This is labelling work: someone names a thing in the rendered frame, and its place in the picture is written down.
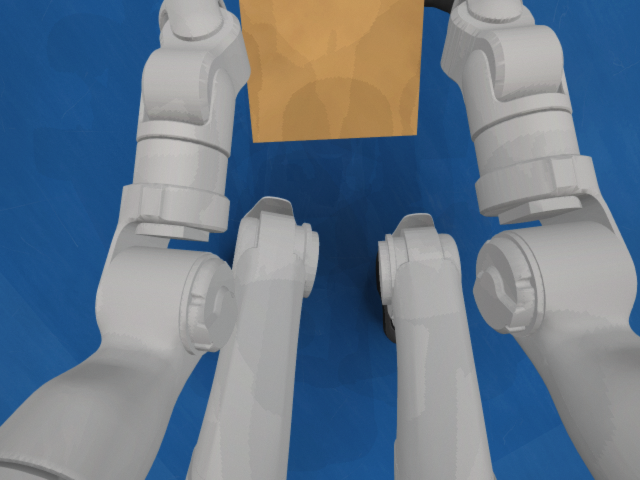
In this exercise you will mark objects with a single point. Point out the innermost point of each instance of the robot left forearm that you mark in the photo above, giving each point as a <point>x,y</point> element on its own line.
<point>185,127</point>

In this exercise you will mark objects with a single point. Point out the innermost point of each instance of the right robot shin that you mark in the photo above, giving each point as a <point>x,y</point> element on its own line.
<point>448,244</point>

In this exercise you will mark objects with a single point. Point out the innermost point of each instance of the left robot upper arm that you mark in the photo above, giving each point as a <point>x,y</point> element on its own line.
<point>158,310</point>

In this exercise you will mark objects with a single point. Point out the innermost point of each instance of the carton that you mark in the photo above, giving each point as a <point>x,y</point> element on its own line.
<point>332,69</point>

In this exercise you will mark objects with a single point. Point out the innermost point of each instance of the right robot upper arm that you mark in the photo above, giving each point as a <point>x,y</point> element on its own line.
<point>565,293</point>

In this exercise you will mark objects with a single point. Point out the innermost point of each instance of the robot right forearm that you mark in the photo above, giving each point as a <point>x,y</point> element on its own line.
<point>510,72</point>

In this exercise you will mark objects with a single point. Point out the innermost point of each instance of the robot shin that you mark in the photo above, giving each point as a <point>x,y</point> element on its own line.
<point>448,244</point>
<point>248,228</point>

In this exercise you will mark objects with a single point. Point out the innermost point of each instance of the left robot shin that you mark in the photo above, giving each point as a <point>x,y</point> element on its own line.
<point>248,228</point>

